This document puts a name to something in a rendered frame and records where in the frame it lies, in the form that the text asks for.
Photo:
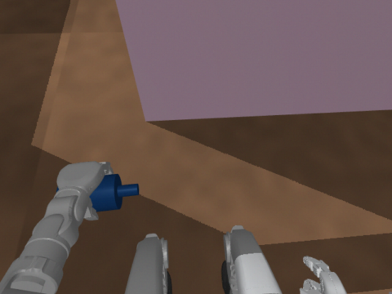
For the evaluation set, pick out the bottle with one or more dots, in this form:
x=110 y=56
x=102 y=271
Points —
x=110 y=192

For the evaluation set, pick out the right robot hand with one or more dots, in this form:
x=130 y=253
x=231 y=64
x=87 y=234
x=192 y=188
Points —
x=329 y=281

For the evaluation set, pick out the left robot arm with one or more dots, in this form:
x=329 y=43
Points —
x=38 y=270

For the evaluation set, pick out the left robot hand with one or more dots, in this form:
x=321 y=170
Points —
x=87 y=176

